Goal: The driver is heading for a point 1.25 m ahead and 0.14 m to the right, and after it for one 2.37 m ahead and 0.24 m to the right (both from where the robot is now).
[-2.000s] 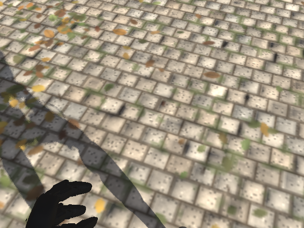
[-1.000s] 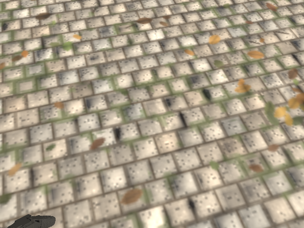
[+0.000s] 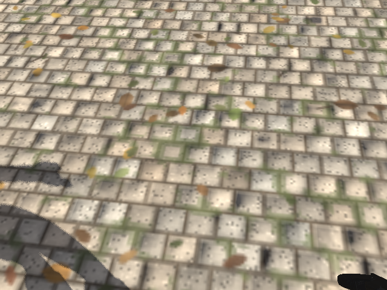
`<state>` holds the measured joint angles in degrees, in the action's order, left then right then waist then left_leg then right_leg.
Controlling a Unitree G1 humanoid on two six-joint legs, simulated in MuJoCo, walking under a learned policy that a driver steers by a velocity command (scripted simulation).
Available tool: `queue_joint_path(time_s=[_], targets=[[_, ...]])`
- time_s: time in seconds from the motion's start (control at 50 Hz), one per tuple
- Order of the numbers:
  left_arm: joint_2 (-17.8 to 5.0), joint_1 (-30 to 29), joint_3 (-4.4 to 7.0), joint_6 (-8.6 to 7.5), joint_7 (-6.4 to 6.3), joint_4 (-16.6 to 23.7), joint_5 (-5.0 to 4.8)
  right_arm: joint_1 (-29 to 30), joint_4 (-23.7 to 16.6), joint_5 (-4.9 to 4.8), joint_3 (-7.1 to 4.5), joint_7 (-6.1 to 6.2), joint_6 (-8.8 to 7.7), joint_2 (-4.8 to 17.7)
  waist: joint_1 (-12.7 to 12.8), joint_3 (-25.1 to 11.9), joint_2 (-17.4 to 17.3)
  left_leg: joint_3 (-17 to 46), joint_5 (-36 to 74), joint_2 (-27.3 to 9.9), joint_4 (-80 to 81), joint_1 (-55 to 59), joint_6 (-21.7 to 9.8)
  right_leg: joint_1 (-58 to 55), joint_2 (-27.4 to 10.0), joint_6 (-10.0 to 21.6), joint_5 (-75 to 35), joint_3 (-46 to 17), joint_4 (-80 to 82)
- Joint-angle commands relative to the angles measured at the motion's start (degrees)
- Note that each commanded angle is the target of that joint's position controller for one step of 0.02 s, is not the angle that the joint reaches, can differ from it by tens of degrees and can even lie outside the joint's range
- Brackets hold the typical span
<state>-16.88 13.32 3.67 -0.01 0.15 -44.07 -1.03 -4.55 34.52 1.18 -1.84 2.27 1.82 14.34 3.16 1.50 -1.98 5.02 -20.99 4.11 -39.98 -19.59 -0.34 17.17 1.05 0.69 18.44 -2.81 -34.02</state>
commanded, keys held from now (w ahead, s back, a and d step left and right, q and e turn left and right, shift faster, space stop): e+shift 0.34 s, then q+shift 0.66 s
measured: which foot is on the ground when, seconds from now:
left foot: up 0.00-0.28, down 0.30-0.66, up 0.68-1.00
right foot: down 0.00-0.30, up 0.32-0.64, down 0.66-1.00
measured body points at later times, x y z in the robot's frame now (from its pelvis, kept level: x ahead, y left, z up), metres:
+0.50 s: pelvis +0.01 +0.02 +0.01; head +0.04 +0.03 +0.46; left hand +0.27 +0.23 -0.08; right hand +0.03 -0.28 -0.08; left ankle +0.05 +0.12 -0.73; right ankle -0.07 -0.12 -0.67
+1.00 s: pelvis +0.00 +0.01 +0.01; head +0.05 +0.02 +0.45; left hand +0.14 +0.30 -0.09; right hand +0.17 -0.26 -0.08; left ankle +0.02 +0.15 -0.70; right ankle -0.06 -0.11 -0.73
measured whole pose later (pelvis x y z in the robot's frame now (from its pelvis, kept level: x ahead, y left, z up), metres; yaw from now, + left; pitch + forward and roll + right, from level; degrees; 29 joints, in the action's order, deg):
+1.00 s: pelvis +0.00 +0.01 +0.01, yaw +2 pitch +2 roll -1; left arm -16.4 7.5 4.7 0.7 -1.5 -39.7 -0.2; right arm -9.2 34.0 -1.6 -5.1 -1.5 4.6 18.0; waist 0.5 4.7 -0.5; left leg -2.5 -19.7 -4.3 -47.1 -27.3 4.5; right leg 8.5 -4.0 -0.8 18.2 10.3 -25.5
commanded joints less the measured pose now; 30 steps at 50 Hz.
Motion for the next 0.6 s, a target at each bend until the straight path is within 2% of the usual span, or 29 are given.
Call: queue_joint_path(time_s=[0.02, 0.04, 0.06, 0.08, 0.1, 0.16, 0.24, 0.28, 0.3, 0.32, 0.34, 0.36, 0.38, 0.4, 0.42, 0.46, 0.48, 0.5, 0.52, 0.54, 0.56, 0.6], targets=[[-12.3, 4.08, 3.5, -1.25, -0.97, 4.08, 1.49, 3.74, -6.22, -0.26, -3.68, 0.56, -1.59, 7.33, 0.49, -5.7, 14.19, 1.52, -16.7, 3.08, -23.69, -14.73, 2.65, -13.96, -19.31, 17.81, -37.04, -30.97, 14.55], [-11.58, 1.59, 3.58, -1.29, -1.43, 4.88, 0.89, 2.81, -5.29, -0.88, -3.67, 0.27, -1.39, 6.19, -1.1, -6.16, 10.6, 2.76, -14.17, 1.85, -26.51, -15.7, 3.02, -14.76, -16.35, 15.11, -36.12, -26.95, 12.79], [-11.37, -1.06, 3.74, -0.92, -1.92, 5.68, -0.19, 2.53, -5.02, -1.0, -3.71, 0.06, -1.28, 5.92, -2.3, -5.48, 8.79, 3.15, -10.57, 0.87, -24.22, -16.53, 3.44, -14.47, -14.07, 12.66, -34.95, -24.04, 11.89], [-10.48, -2.67, 3.71, -0.28, -2.54, 6.47, -1.06, 3.42, -5.01, -0.96, -3.82, 0.0, -1.46, 5.82, -2.41, -6.3, 8.28, 2.9, -7.76, 0.23, -20.21, -15.96, 3.85, -15.04, -12.35, 10.98, -33.43, -22.58, 11.65], [-10.2, -3.16, 3.81, 0.66, -2.9, 6.86, -1.37, 4.16, -5.15, -1.13, -3.63, -0.28, -1.78, 4.75, -2.42, -6.56, 8.49, 1.58, -5.95, 0.87, -16.36, -14.43, 4.4, -14.59, -10.58, 10.1, -32.94, -21.87, 11.5], [-10.74, -2.56, 4.6, 2.38, -3.5, 7.89, -0.82, 3.86, -4.33, -1.72, -3.42, -1.19, -2.63, 3.44, -1.98, -8.76, 10.32, 0.87, -2.54, 2.19, -5.76, -9.24, 4.94, -14.07, -8.85, 9.51, -31.41, -23.31, 10.49], [-11.52, -4.37, 5.18, 2.95, -2.89, 9.62, -1.14, 0.17, -2.44, -2.16, -4.32, -2.02, -3.33, 5.75, -2.53, -8.75, 13.35, 1.24, 1.02, 2.87, 7.0, 0.26, 4.48, -8.78, -7.68, 8.92, -26.41, -28.58, 10.87], [-10.97, -6.99, 4.96, 2.96, -2.71, 10.66, -1.99, -3.69, -0.72, -2.2, -5.16, -2.01, -3.66, 6.94, -4.76, -8.12, 13.35, 0.36, 9.33, 1.83, 18.88, 7.61, 3.5, -4.93, -5.18, 6.7, -18.43, -29.27, 9.32], [-9.17, -5.9, 4.38, 2.93, -2.71, 10.85, -1.85, -5.01, -0.04, -2.01, -5.85, -1.71, -3.58, 8.63, -4.35, -8.79, 11.04, 2.81, 13.0, -3.01, 22.36, 14.26, 1.84, -0.09, -2.47, 4.39, -8.27, -27.52, 6.11], [-5.29, -0.3, 3.33, 3.03, -2.32, 10.0, -0.67, -3.97, -1.26, -0.95, -6.24, -1.21, -3.08, 11.91, -1.05, -10.78, -2.29, 15.25, 15.65, -16.21, 23.15, 20.44, -3.39, 7.13, 4.39, 1.28, 11.69, -18.71, -7.12], [-8.25, 0.09, 4.39, 2.35, -2.25, 11.46, -0.74, -1.69, -2.0, 2.0, -6.31, -1.67, -3.11, 13.62, 0.16, -6.36, -12.73, 28.3, 17.89, -25.61, 25.89, 14.34, -11.35, 17.19, 6.97, -1.24, 18.59, -12.53, -18.26], [-12.29, -0.09, 5.29, 1.86, -2.28, 10.65, 0.06, 0.29, -2.87, 1.95, -5.78, -1.67, -3.68, 11.43, 0.5, -4.15, -9.14, 27.73, 17.48, -26.43, 25.94, 11.03, -14.13, 16.79, 2.08, -2.91, 15.75, -10.71, -27.6], [-13.38, -0.55, 5.58, 1.99, -2.41, 9.23, 0.21, 1.95, -2.79, 1.05, -4.79, -1.48, -3.84, 8.42, 0.36, -2.78, -4.32, 21.31, 16.15, -22.45, 24.55, 8.37, -13.06, 15.53, 1.56, -3.72, 12.0, -9.93, -31.14], [-11.38, -0.37, 5.07, 2.35, -2.77, 7.86, 0.57, 2.03, -2.65, 0.11, -4.23, -1.41, -3.78, 7.43, 0.03, -2.4, -1.79, 17.2, 15.28, -18.58, 23.52, 8.07, -11.53, 14.73, 2.11, -4.46, 9.67, -9.67, -33.44], [-9.03, -0.56, 4.18, 2.43, -2.86, 7.71, 0.86, 1.42, -1.83, -0.7, -3.76, -1.41, -3.75, 7.08, -0.69, -1.9, -2.08, 15.57, 18.64, -17.06, 23.07, 7.89, -11.82, 14.65, 2.94, -5.08, 8.12, -9.91, -35.19], [-4.03, -1.86, 2.09, 1.92, -2.6, 8.09, 1.38, 0.29, -0.07, -0.6, -2.05, -1.78, -4.03, 4.1, -0.55, -2.8, -3.24, 11.13, 23.6, -13.6, 22.65, 7.38, -11.54, 9.77, 0.92, -5.96, 5.83, -8.33, -26.17], [-2.29, -3.24, 1.16, 1.62, -2.43, 8.64, 1.97, -0.05, 0.45, -0.83, -1.92, -2.1, -3.91, 4.1, -0.88, -3.23, -5.2, 9.92, 24.28, -11.95, 22.42, 8.83, -10.97, 7.78, -0.97, -6.65, 5.61, -4.51, -18.06], [-1.78, -6.0, 0.78, 1.24, -2.36, 9.54, 2.16, -0.9, 0.51, -1.41, -2.79, -2.18, -3.37, 6.57, -2.5, -2.67, -7.49, 9.86, 25.86, -10.66, 21.49, 9.21, -10.71, 5.53, -0.76, -7.09, 6.75, -1.94, -11.54], [-2.89, -8.08, 1.11, 0.97, -2.36, 10.17, 1.66, -3.44, 0.84, -1.72, -4.2, -2.14, -2.67, 10.6, -4.19, -2.34, -9.19, 11.59, 27.2, -10.77, 20.42, 10.17, -11.21, 4.65, 0.87, -7.35, 8.9, -0.4, -8.07], [-4.48, -8.42, 1.61, 0.79, -2.37, 10.23, 0.88, -5.81, 1.13, -1.84, -5.06, -2.11, -2.16, 13.18, -5.05, -2.88, -9.89, 14.34, 28.17, -11.67, 19.7, 12.14, -11.94, 4.39, 2.23, -7.36, 9.33, -0.23, -5.53], [-5.5, -8.1, 1.97, 0.59, -2.35, 10.06, 0.15, -6.71, 1.09, -2.07, -5.39, -2.06, -1.86, 14.02, -5.15, -3.54, -10.06, 17.26, 29.17, -12.61, 19.39, 13.98, -12.43, 4.17, 2.93, -6.97, 7.9, -0.91, -2.52], [-5.79, -6.07, 2.25, 0.15, -2.31, 9.21, -0.27, -5.68, 0.67, -3.24, -5.53, -1.78, -1.53, 13.76, -3.62, -4.45, -9.67, 21.08, 31.52, -13.07, 18.35, 15.68, -12.02, 1.82, 3.45, -5.38, 3.07, -1.92, 6.1]])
